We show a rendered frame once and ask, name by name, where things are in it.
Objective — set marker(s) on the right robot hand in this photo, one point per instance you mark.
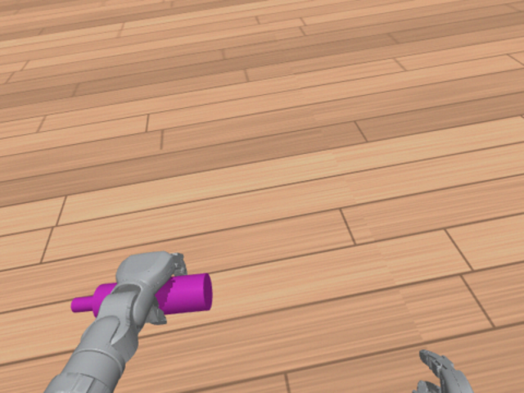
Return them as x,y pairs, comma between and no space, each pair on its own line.
451,380

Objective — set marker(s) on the left robot arm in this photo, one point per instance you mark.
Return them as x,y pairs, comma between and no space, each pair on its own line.
98,362

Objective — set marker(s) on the left robot hand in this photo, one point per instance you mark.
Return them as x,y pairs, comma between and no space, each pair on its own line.
154,269

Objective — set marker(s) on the bottle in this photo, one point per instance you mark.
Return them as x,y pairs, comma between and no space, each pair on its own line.
181,294

